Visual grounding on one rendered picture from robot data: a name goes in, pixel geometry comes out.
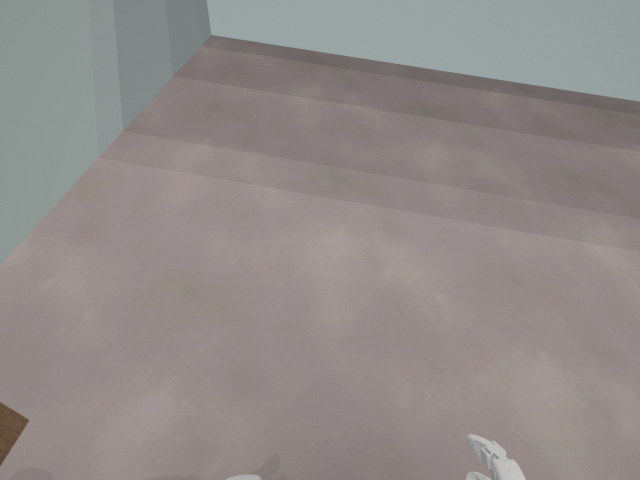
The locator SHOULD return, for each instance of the cupboard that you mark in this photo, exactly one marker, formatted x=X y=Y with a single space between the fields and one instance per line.
x=11 y=426

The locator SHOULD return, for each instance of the robot right hand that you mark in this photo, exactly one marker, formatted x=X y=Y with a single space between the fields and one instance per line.
x=493 y=456

